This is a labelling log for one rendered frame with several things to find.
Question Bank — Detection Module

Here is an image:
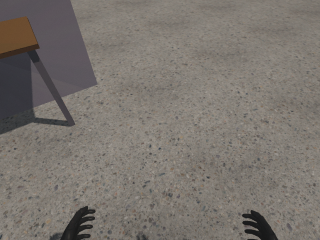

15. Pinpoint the robot left hand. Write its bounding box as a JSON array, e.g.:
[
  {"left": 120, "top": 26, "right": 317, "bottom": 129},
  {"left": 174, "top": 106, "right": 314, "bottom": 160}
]
[{"left": 60, "top": 206, "right": 96, "bottom": 240}]

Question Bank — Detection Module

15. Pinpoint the table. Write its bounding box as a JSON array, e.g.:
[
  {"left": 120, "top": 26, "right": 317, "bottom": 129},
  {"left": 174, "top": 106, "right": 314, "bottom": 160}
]
[{"left": 0, "top": 16, "right": 76, "bottom": 127}]

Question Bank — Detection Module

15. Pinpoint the robot right hand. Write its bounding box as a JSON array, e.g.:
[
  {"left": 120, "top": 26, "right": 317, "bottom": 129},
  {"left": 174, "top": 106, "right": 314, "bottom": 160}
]
[{"left": 242, "top": 210, "right": 278, "bottom": 240}]

